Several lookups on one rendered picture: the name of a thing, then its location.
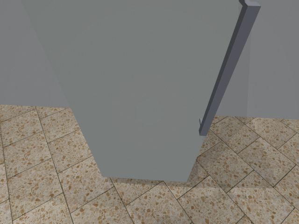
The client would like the fridge door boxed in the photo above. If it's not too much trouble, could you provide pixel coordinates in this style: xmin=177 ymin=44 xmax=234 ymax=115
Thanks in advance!
xmin=21 ymin=0 xmax=263 ymax=182

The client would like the handle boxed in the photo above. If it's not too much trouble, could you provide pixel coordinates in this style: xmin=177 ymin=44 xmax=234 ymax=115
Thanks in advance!
xmin=199 ymin=0 xmax=261 ymax=136

